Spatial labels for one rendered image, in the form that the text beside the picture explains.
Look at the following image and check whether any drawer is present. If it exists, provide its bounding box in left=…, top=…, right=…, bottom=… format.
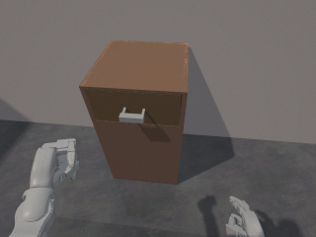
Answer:
left=86, top=89, right=182, bottom=126

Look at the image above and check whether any cabinet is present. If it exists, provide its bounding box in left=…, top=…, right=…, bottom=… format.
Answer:
left=79, top=39, right=189, bottom=185

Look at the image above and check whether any left robot forearm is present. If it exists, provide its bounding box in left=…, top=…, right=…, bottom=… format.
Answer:
left=9, top=187, right=56, bottom=237

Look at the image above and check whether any robot left hand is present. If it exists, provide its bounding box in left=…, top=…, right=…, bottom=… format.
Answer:
left=30, top=138, right=79, bottom=190

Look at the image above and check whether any handle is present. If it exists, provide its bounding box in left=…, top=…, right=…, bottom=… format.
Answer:
left=118, top=107, right=145, bottom=123

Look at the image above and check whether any robot right hand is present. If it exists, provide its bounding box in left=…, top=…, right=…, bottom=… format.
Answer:
left=225, top=196, right=265, bottom=237

